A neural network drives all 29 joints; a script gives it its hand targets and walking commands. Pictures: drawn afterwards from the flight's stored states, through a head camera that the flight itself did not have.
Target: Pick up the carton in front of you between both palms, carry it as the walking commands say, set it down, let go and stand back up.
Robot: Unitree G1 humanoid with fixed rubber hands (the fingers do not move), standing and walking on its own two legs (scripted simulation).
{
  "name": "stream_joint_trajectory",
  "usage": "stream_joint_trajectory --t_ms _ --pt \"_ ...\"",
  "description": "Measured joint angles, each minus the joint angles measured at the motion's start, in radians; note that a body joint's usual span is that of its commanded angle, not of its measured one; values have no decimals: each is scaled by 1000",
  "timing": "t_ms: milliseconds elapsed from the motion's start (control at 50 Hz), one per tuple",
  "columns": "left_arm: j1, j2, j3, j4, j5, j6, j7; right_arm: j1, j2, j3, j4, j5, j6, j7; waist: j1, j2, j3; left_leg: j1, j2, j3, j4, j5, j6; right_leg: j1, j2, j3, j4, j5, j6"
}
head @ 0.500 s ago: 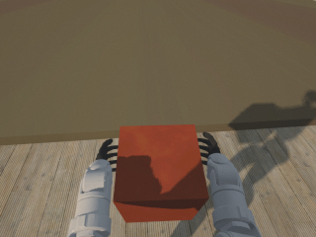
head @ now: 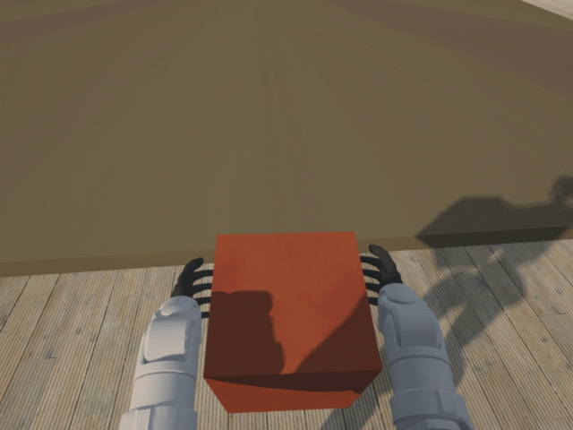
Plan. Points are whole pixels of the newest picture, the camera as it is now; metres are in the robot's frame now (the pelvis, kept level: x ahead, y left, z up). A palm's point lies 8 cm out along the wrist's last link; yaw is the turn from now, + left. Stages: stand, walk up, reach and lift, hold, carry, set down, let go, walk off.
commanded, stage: hold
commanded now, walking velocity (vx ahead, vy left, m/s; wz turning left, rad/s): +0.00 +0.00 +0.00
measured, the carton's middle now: (287, 327) +0.29 +0.00 -0.04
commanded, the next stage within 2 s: carry in 0.98 s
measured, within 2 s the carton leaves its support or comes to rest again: neither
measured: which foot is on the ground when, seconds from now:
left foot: down 0.00-1.00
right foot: down 0.00-1.00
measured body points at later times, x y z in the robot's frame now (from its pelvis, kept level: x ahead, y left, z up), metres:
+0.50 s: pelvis -0.01 +0.00 +0.00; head -0.07 +0.01 +0.45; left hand +0.29 +0.15 +0.04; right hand +0.29 -0.15 +0.05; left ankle +0.01 +0.13 -0.75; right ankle +0.00 -0.13 -0.75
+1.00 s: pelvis +0.00 +0.00 +0.00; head -0.06 +0.00 +0.44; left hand +0.29 +0.15 +0.03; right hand +0.30 -0.15 +0.04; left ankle +0.01 +0.13 -0.75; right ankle +0.00 -0.13 -0.75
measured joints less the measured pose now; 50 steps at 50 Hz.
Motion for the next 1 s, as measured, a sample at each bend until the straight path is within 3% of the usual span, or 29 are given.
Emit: stream_joint_trajectory --t_ms 180,500,1000 --pt "-39 -8 26 26 34 40 -17 -35 8 -29 23 -28 39 16 1 -1 10 21 1 4 1 6 0 20 1 1 2 6 0" --pt "-85 -20 62 59 52 25 -18 -80 21 -71 58 -55 22 18 3 -1 16 -1 -2 12 23 4 2 -4 -1 1 25 5 4" --pt "-33 -6 21 6 26 40 -14 -31 7 -18 4 -26 45 16 9 2 -9 -19 3 22 31 -12 0 -28 0 -5 39 -13 1"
